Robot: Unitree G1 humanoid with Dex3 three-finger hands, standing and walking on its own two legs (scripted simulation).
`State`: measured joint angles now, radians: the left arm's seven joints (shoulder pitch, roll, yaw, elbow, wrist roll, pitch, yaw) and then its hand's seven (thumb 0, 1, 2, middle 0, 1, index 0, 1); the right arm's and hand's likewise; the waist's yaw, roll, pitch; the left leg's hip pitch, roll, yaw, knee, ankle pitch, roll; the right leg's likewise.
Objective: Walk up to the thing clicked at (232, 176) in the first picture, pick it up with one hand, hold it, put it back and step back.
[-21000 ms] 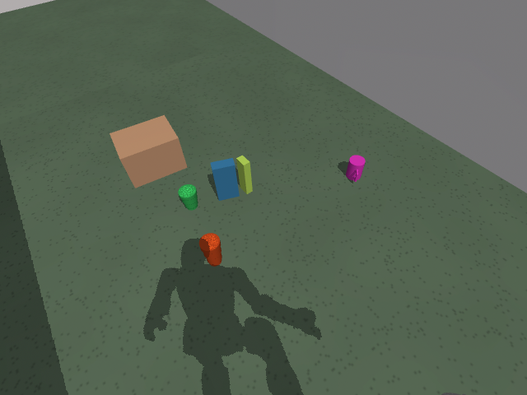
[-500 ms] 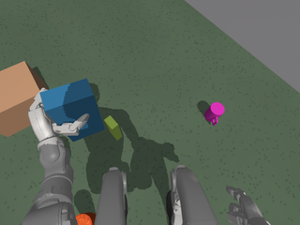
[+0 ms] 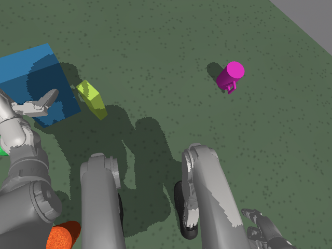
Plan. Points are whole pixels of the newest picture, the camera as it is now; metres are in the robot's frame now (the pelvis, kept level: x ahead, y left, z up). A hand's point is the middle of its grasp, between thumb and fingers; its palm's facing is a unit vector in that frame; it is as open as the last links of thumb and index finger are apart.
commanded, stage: crouch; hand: left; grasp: from the side
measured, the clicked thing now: (45, 92) +0.47 +0.26 -0.07
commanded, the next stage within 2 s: lower in 0.70 s
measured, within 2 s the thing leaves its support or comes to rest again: neither
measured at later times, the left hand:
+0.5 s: hand (44, 97) +0.49 +0.29 -0.13, palm faces +0.43 -0.90 -0.02, open 9.6 cm
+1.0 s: hand (51, 101) +0.50 +0.29 -0.18, palm faces +0.43 -0.90 -0.01, open 9.6 cm
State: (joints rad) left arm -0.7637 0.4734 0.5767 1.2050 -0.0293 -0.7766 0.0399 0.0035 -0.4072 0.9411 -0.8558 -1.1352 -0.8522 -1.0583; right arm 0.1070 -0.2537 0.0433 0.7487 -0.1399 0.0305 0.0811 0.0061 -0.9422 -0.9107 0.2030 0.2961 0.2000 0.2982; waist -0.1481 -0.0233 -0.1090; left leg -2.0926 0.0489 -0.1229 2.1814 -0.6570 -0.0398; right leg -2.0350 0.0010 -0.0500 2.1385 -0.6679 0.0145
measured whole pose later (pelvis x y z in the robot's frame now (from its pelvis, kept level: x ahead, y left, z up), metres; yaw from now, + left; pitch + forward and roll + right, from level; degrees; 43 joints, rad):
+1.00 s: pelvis +0.00 +0.01 -0.09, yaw -6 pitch +24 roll -10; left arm -0.79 0.68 0.67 1.25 -0.05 -0.79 -0.01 0.00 -0.41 0.94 -0.85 -1.14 -0.85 -1.06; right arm 0.02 -0.32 0.24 0.67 -0.23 0.08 0.11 0.00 -0.93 -0.90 0.21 0.30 0.20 0.30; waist -0.23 -0.09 0.12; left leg -2.29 0.03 -0.25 2.52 -0.68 -0.05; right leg -2.18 0.04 -0.13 2.39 -0.66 0.05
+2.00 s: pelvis -0.01 +0.02 -0.11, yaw -10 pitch +17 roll -15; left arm -0.79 0.91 0.68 1.43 -0.04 -0.93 0.02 0.00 -0.41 0.94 -0.85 -1.15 -0.85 -1.07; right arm -0.09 -0.38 0.44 0.56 -0.32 0.09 0.12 0.00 -0.90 -0.89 0.21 0.30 0.20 0.30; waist -0.28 -0.22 0.27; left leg -2.25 0.03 -0.35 2.61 -0.69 -0.03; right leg -2.12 0.07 -0.19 2.41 -0.63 0.07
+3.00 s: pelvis -0.01 +0.02 -0.10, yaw -10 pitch +18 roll -16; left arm -0.81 0.93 0.71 1.28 -0.03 -0.87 -0.01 -0.02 -0.61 0.05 -0.08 -0.10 -0.11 -0.07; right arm -0.07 -0.35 0.42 0.57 -0.31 0.12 0.11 0.00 -0.89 -0.89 0.21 0.30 0.21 0.30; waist -0.25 -0.22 0.25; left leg -2.25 0.03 -0.35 2.60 -0.70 -0.03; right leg -2.10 0.07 -0.20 2.38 -0.63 0.07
